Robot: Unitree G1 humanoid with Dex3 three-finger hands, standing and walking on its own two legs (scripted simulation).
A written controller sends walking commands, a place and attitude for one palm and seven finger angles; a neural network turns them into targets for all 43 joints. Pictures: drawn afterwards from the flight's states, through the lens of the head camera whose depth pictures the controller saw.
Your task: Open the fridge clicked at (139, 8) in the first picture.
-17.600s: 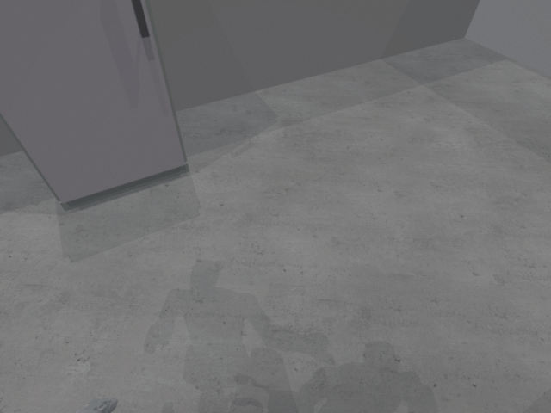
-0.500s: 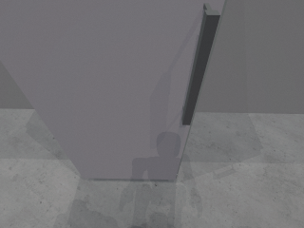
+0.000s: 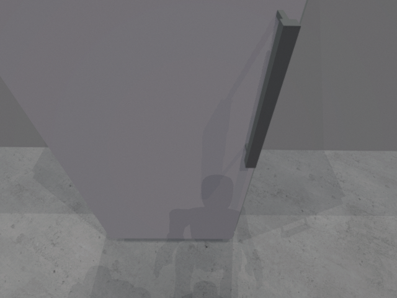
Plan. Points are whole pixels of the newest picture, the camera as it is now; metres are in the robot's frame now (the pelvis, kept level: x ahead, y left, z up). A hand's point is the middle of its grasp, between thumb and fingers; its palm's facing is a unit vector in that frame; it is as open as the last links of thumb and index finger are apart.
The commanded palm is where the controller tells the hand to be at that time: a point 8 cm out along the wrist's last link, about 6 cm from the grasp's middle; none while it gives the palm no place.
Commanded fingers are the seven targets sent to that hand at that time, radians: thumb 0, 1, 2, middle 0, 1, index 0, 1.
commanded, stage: look again from close up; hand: right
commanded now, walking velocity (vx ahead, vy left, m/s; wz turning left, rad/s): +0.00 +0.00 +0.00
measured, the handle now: (262, 104) +0.47 -0.11 +0.16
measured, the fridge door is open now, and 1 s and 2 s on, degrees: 0 0 0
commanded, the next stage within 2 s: raise the hand to about handle height in 0.34 s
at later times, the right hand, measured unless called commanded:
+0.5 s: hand out of the picture +0.03 -0.17 -0.16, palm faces +0.14 +0.97 -0.20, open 7.4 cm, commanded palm +0.10 -0.22 -0.06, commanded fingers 0.00 -0.81 -0.86 0.21 0.36 0.21 0.36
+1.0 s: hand out of the picture +0.14 -0.21 +0.01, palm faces +0.06 +1.00 -0.03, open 9.4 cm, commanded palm +0.13 -0.26 +0.02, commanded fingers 0.00 -0.22 -0.61 0.25 0.74 0.25 0.74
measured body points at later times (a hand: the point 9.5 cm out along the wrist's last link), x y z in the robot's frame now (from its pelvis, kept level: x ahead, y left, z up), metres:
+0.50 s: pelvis +0.00 +0.01 +0.00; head +0.01 +0.02 +0.45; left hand +0.03 +0.25 -0.16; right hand +0.02 -0.22 -0.14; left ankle -0.06 +0.08 -0.74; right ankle +0.00 -0.11 -0.74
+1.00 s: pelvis -0.05 +0.01 -0.05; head -0.04 -0.01 +0.40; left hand +0.15 +0.25 -0.10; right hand +0.13 -0.26 +0.01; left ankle -0.06 +0.08 -0.74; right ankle +0.00 -0.11 -0.74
